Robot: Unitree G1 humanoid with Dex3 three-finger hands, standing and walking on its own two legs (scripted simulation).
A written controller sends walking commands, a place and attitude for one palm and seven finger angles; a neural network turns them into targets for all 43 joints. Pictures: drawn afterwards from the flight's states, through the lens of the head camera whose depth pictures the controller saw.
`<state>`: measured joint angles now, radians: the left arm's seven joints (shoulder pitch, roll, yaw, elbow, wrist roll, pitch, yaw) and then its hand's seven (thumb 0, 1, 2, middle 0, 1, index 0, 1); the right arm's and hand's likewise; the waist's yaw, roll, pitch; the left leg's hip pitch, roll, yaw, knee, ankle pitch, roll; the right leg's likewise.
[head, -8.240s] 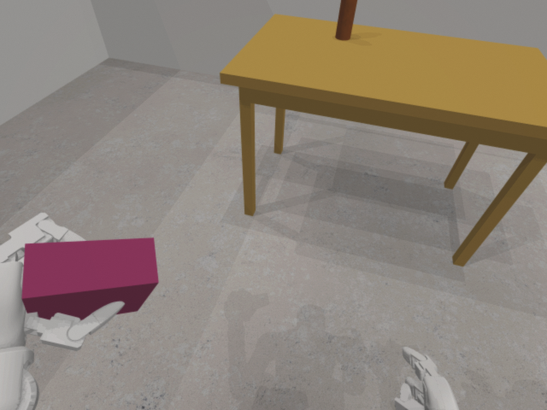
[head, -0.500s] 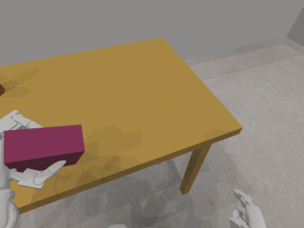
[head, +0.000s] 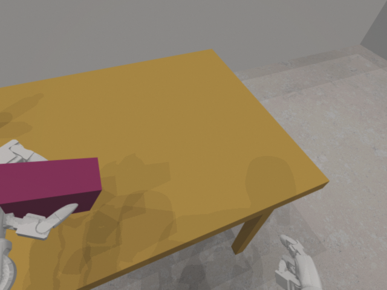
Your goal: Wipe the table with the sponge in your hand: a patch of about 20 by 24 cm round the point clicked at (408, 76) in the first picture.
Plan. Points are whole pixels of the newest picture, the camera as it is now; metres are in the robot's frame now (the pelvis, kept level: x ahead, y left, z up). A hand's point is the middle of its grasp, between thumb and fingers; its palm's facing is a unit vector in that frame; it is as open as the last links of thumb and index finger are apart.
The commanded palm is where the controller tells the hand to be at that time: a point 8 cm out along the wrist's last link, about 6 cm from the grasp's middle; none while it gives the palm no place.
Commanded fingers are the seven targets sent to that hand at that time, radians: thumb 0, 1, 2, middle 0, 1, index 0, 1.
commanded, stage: come to a stop and stand still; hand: left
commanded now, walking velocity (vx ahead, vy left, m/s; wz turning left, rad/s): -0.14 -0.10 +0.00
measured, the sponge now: (67, 190) +0.23 +0.22 +0.14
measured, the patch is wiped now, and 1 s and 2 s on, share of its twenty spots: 0.00 0.00 0.00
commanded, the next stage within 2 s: look again from close up in 1.60 s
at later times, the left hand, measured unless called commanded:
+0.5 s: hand (32, 235) +0.16 +0.24 +0.14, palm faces +0.32 -0.88 -0.34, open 9.2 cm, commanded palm +0.11 +0.29 +0.17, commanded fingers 0.00 0.10 1.30 -1.20 -1.60 -1.20 -1.60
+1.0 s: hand out of the picture +0.15 +0.29 +0.14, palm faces +0.41 -0.84 -0.36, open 9.2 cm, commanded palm +0.09 +0.32 +0.17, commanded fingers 0.00 0.10 1.30 -1.20 -1.60 -1.20 -1.60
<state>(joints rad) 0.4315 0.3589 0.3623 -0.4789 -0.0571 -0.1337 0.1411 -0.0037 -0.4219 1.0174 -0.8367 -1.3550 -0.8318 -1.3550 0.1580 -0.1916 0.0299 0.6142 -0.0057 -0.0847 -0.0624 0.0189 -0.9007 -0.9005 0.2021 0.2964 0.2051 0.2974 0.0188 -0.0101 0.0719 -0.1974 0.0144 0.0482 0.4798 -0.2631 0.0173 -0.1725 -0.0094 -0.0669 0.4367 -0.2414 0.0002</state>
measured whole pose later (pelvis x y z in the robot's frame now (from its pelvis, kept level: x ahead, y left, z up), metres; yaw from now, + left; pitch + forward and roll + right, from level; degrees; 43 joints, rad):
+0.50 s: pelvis -0.06 +0.02 +0.00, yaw -1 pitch -2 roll -1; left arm 0.42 0.31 0.27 -0.37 -0.04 -0.21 0.08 0.00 -0.42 1.02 -0.83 -1.36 -0.83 -1.36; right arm 0.25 -0.22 0.01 0.58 0.02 -0.15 -0.03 0.02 -0.90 -0.90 0.20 0.30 0.20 0.30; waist 0.03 0.01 0.06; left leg -0.27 0.01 0.08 0.49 -0.21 0.04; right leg -0.24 -0.02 -0.04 0.43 -0.17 0.02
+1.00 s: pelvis -0.06 +0.03 +0.00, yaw +2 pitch -2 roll -2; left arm 0.36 0.35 0.34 -0.41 0.00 -0.24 0.09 0.00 -0.42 1.02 -0.83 -1.37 -0.83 -1.37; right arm 0.22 -0.18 0.03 0.60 0.00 -0.20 -0.02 0.02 -0.90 -0.90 0.20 0.30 0.21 0.30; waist 0.05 -0.04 0.10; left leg -0.29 -0.02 0.04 0.51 -0.18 0.07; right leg -0.24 -0.01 -0.02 0.44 -0.18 0.02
